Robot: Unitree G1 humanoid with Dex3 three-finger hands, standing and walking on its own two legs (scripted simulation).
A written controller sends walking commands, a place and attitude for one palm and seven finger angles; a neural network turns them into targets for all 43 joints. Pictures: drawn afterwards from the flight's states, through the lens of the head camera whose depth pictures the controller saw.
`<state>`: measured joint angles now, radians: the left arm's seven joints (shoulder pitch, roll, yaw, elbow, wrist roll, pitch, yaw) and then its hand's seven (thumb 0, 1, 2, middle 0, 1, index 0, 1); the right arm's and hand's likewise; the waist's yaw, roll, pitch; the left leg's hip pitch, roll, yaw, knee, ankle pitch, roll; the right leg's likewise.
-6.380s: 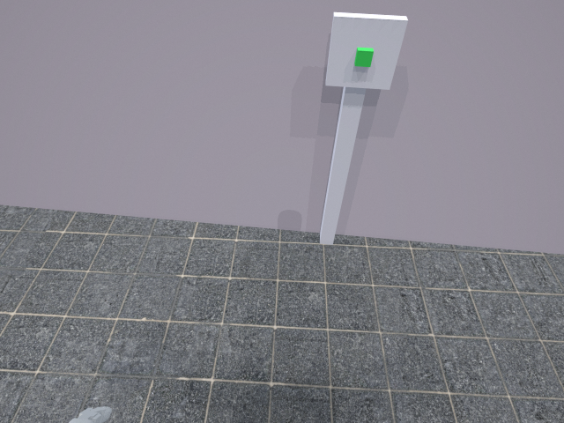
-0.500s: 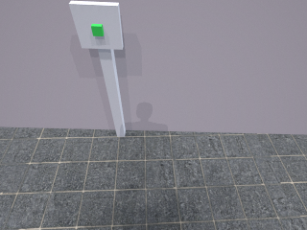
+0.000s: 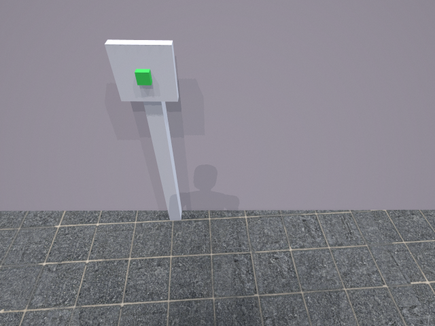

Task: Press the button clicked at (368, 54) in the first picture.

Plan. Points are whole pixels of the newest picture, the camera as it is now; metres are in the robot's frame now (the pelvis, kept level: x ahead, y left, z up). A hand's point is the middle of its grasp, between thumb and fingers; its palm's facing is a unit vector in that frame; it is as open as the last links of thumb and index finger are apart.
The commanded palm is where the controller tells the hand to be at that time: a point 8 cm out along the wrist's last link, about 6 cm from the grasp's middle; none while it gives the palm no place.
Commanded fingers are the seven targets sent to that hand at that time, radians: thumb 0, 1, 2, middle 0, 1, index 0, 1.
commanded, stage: take the last steps up to it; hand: left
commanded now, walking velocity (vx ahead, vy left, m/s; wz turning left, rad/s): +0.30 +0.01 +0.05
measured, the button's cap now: (143, 76) +0.75 +0.23 +0.09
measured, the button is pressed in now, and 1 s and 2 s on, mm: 0 0 0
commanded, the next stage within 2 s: come to a stop and stand still in 0.52 s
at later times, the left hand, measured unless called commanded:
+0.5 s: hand out of the picture +0.07 +0.15 -0.18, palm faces +0.16 -0.97 -0.16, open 7.3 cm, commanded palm none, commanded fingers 0.00 0.90 0.90 -0.20 -0.30 -0.20 -0.30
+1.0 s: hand (130, 266) +0.30 +0.22 -0.18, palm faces +0.05 -0.97 -0.23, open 7.4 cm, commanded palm none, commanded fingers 0.00 0.90 0.90 -0.20 -0.30 -0.20 -0.30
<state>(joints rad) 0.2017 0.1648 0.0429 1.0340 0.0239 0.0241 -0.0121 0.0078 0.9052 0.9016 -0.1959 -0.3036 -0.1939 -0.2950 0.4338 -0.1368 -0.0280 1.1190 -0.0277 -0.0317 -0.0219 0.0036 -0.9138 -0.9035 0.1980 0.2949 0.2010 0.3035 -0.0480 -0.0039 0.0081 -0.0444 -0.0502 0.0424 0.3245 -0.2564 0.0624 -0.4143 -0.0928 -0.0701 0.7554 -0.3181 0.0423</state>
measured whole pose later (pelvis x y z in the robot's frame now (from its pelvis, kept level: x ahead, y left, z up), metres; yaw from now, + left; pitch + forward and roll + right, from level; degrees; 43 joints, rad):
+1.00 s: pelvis +0.23 +0.03 -0.01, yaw +1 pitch -1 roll +0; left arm 0.17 0.19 0.06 0.98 0.02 0.05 0.03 0.00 0.91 0.90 -0.20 -0.30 -0.19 -0.29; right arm 0.19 -0.16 -0.05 1.05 -0.03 0.02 -0.03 -0.01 -0.93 -0.90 0.20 0.30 0.20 0.30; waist -0.02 0.00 0.07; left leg -0.25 0.06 0.18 0.51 -0.23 0.04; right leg -0.35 -0.05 -0.06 0.78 -0.40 0.03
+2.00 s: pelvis +0.19 +0.03 -0.01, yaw +0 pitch -1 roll +0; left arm 0.32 0.13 0.00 1.09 0.02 0.00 0.02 0.01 0.90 0.90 -0.20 -0.30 -0.20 -0.30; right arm 0.32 -0.13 -0.01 1.07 -0.02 0.00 -0.02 0.00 -0.91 -0.90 0.20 0.29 0.20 0.30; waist -0.01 -0.01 0.03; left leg -0.17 0.03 0.04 0.49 -0.30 -0.01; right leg -0.29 -0.06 -0.06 0.50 -0.20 0.01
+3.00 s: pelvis +0.24 +0.02 -0.02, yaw +0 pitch -2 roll -1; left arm 0.40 0.12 0.01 1.13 0.02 -0.01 0.01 0.01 0.90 0.90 -0.20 -0.30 -0.20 -0.30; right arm 0.38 -0.14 0.00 1.17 -0.01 -0.01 -0.02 0.00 -0.91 -0.90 0.20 0.29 0.20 0.30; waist 0.00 0.01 0.04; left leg -0.11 0.07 0.03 0.60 -0.45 -0.02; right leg -0.23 -0.03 -0.07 0.61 -0.35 0.00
